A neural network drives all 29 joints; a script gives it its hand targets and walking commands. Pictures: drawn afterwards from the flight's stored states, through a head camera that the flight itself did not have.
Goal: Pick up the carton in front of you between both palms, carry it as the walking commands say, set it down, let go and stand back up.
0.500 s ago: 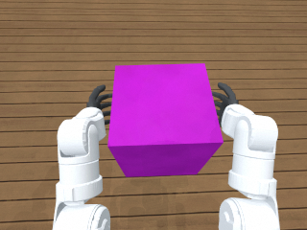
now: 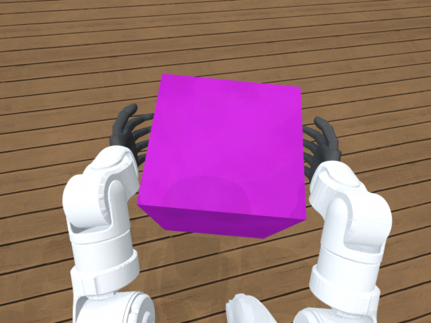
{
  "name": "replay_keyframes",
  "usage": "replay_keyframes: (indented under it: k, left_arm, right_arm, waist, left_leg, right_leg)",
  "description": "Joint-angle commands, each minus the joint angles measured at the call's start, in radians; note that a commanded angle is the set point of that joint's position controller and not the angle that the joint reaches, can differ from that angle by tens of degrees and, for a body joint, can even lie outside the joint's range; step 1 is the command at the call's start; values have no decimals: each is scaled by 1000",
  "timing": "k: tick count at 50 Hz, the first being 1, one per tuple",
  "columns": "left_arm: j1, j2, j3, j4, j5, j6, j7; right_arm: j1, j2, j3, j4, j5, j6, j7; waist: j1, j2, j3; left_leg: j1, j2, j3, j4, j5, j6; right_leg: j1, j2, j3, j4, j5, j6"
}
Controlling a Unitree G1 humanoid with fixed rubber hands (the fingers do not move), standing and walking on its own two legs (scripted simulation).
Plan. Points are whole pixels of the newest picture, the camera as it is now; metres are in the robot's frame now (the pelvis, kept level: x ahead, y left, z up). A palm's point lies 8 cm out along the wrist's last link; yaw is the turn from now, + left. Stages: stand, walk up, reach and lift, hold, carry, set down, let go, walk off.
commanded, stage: carry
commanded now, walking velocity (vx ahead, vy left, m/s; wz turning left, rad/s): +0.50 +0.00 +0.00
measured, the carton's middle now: (221, 170) +0.39 -0.05 +0.06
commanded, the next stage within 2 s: none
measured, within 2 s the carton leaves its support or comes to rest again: neither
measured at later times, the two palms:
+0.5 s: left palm (76, 20) +0.63 +0.19 +0.21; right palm (236, 12) +0.67 -0.11 +0.20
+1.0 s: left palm out of the picture +0.92 +0.15 +0.23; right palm out of the picture +0.95 -0.14 +0.24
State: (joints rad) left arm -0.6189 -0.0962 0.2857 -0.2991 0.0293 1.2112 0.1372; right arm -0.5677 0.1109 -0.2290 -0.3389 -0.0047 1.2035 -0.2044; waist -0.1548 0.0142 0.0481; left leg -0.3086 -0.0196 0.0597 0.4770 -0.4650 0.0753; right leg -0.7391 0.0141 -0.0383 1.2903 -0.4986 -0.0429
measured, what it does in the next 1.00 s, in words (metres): climbs: right foot 0.04 m higher, then left foot 0.03 m higher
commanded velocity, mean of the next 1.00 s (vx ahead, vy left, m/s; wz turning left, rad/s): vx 0.50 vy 0.00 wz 0.00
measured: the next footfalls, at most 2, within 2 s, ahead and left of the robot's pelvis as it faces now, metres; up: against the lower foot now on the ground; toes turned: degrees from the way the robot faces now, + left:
right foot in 0.12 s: +0.28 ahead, -0.11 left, +0.04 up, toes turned -2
left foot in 0.52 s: +0.46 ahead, +0.09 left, +0.08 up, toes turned +6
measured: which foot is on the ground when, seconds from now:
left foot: down 0.00-0.16, up 0.18-0.50, down 0.52-0.92, up 0.94-1.00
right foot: up 0.00-0.10, down 0.12-0.56, up 0.58-0.86, down 0.88-1.00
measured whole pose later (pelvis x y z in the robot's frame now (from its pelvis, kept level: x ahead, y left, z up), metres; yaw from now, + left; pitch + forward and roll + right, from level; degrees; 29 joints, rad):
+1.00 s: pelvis +0.58 -0.03 +0.09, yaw +2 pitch +5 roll -1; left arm -0.63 -0.10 0.27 -0.10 0.13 1.25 0.14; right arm -0.67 0.03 -0.27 -0.01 0.02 1.24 -0.16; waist 0.05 -0.01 -0.06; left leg -0.49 0.00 -0.02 1.27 -0.53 0.04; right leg -0.50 0.02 -0.11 0.66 -0.42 -0.04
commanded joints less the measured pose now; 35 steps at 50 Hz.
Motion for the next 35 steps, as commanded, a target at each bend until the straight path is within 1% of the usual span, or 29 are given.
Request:
replay_keyframes:
  k: [1, 2, 3, 4, 5, 6, 7, 8, 9, 10, 11, 12, 14, 17, 20, 21, 22, 23, 24, 25, 26, 27, 28, 29, 30, 31, 32, 33, 35]
  left_arm:
    - [-439, -573, -559, 75, -67, 17, -8]
    - [-434, -563, -543, 113, -52, 27, -8]
    - [-436, -551, -526, 147, -38, 36, -9]
    - [-424, -539, -512, 183, -30, 42, -13]
    - [-443, -536, -508, 189, -36, 44, -18]
    - [-434, -560, -527, 220, -43, 50, -23]
    - [-482, -616, -566, 176, -86, 46, -42]
    - [-575, -694, -612, 115, -155, 39, -64]
    - [-645, -761, -645, 101, -231, 40, -86]
    - [-741, -839, -705, 50, -302, 42, -104]
    - [-811, -907, -760, 9, -372, 41, -121]
    - [-834, -932, -788, -14, -417, 41, -132]
    - [-885, -950, -810, -7, -476, 31, -146]
    - [-871, -891, -787, 47, -495, 16, -145]
    - [-828, -842, -749, 101, -477, 17, -140]
    - [-805, -836, -733, 131, -463, 20, -137]
    - [-768, -830, -712, 169, -444, 26, -132]
    - [-725, -829, -694, 203, -422, 32, -126]
    - [-701, -818, -670, 228, -397, 39, -118]
    - [-666, -825, -649, 246, -371, 49, -111]
    - [-658, -837, -620, 267, -350, 52, -105]
    - [-624, -860, -599, 290, -328, 52, -100]
    - [-628, -882, -586, 268, -313, 44, -97]
    - [-649, -855, -567, 279, -271, 38, -91]
    - [-679, -814, -534, 224, -224, 19, -78]
    - [-687, -800, -513, 175, -186, 8, -63]
    - [-680, -795, -500, 159, -161, 2, -50]
    - [-652, -785, -487, 147, -144, -2, -41]
    - [-578, -797, -535, 130, -137, 0, -39]
  right_arm:
    - [-711, 712, 734, -4, 454, 22, 175]
    - [-727, 706, 719, 25, 452, 27, 176]
    - [-725, 693, 696, 82, 441, 35, 176]
    - [-748, 679, 675, 125, 429, 43, 176]
    - [-760, 691, 660, 156, 419, 50, 176]
    - [-708, 699, 627, 228, 386, 59, 175]
    - [-696, 729, 598, 245, 359, 57, 172]
    - [-704, 781, 582, 233, 326, 53, 168]
    - [-740, 814, 566, 220, 322, 47, 164]
    - [-760, 838, 548, 195, 295, 39, 158]
    - [-748, 840, 516, 174, 259, 33, 150]
    - [-720, 822, 499, 156, 221, 29, 141]
    - [-660, 788, 456, 187, 136, 22, 122]
    - [-603, 709, 433, 235, 47, 17, 99]
    - [-637, 645, 457, 209, 35, 20, 94]
    - [-643, 638, 465, 204, 41, 25, 94]
    - [-640, 632, 474, 201, 51, 31, 94]
    - [-624, 628, 480, 207, 65, 37, 95]
    - [-611, 628, 484, 222, 78, 40, 97]
    - [-616, 629, 492, 225, 92, 41, 102]
    - [-595, 665, 499, 246, 106, 45, 108]
    - [-590, 697, 515, 232, 135, 46, 117]
    - [-670, 760, 584, 148, 200, 38, 126]
    - [-755, 835, 636, 129, 257, 39, 142]
    - [-902, 905, 711, 42, 350, 35, 166]
    - [-1000, 964, 768, -18, 427, 28, 186]
    - [-1049, 986, 790, -42, 473, 18, 196]
    - [-1050, 987, 799, -52, 505, 10, 200]
    - [-935, 935, 750, -3, 485, 4, 188]
  waist:
    - [84, 165, -472]
    - [123, 180, -498]
    - [177, 141, -542]
    - [247, 60, -590]
    - [284, -229, -642]
    - [255, -373, -647]
    - [230, -207, -565]
    - [226, -139, -500]
    - [231, -39, -470]
    - [221, -5, -485]
    - [224, 5, -492]
    - [223, -20, -489]
    - [218, -30, -495]
    - [231, -66, -486]
    - [242, -133, -454]
    - [232, -151, -460]
    - [195, -161, -491]
    - [132, -141, -552]
    - [56, -53, -623]
    - [43, 273, -691]
    - [27, 387, -636]
    - [30, 256, -600]
    - [30, 83, -596]
    - [57, -12, -547]
    - [94, -47, -543]
    - [111, -51, -544]
    - [109, -30, -546]
    - [102, 14, -543]
    - [68, 74, -536]
  left_leg:
    - [296, 198, -159, -73, 872, 91]
    - [259, 200, -104, 19, 1061, 70]
    - [170, 177, -28, 172, 1126, 37]
    - [-51, 133, 15, 378, 933, -7]
    - [-310, -8, 7, 755, 297, -46]
    - [-455, -89, -77, 984, -56, -35]
    - [-518, -31, -144, 1075, -52, -2]
    - [-577, 12, -153, 1067, -59, 13]
    - [-563, 51, -164, 1016, -24, 8]
    - [-536, 64, -154, 965, -18, -3]
    - [-492, 67, -112, 907, 12, -17]
    - [-483, 68, -71, 858, 50, -21]
    - [-463, 65, -27, 798, 95, -26]
    - [-412, 61, -10, 585, 124, -26]
    - [-296, 31, 42, 339, 122, -17]
    - [-215, 5, 76, 260, 118, -9]
    - [-87, -34, 120, 179, 138, 1]
    - [103, -75, 147, 127, 147, 14]
    - [374, 20, 0, 102, 111, 71]
    - [576, 296, -481, -7, 143, 197]
    - [654, 351, -720, -105, 385, 271]
    - [642, 358, -705, -58, 539, 277]
    - [623, 316, -576, -11, 569, 252]
    - [543, 280, -479, 1, 606, 196]
    - [487, 267, -393, -27, 483, 153]
    - [452, 265, -365, -48, 392, 128]
    - [438, 268, -362, -57, 376, 118]
    - [428, 265, -359, -76, 382, 127]
    - [411, 266, -344, -97, 427, 155]
  right_leg:
    - [284, 34, -111, -621, 222, 2]
    - [414, 73, -158, -647, 239, -7]
    - [595, 101, -205, -683, 253, -22]
    - [848, 37, -99, -678, 246, -75]
    - [1022, -231, 358, -772, 322, -222]
    - [1039, -331, 633, -907, 422, -337]
    - [950, -332, 606, -931, 349, -325]
    - [895, -298, 520, -877, 382, -289]
    - [840, -270, 444, -850, 460, -234]
    - [800, -277, 415, -863, 355, -208]
    - [757, -256, 393, -898, 283, -189]
    - [737, -242, 367, -925, 281, -182]
    - [711, -234, 351, -950, 306, -198]
    - [709, -226, 278, -959, 372, -202]
    - [682, -236, 207, -966, 426, -191]
    - [661, -235, 170, -942, 495, -180]
    - [635, -228, 117, -868, 651, -160]
    - [594, -198, 46, -714, 837, -122]
    - [410, -150, -10, -462, 821, -55]
    - [143, -32, -23, -193, 305, 17]
    - [-97, 86, 8, 28, -49, 35]
    - [-190, 40, 80, 166, -73, 14]
    - [-205, -4, 63, 160, -73, -2]
    - [-172, -32, 68, 95, -15, 8]
    - [-132, -43, 73, 29, 17, 18]
    - [-102, -48, 65, -5, 24, 20]
    - [-97, -48, 42, -29, 30, 10]
    - [-102, -43, 14, -60, 61, 5]
    - [-51, -48, -2, -201, 105, 10]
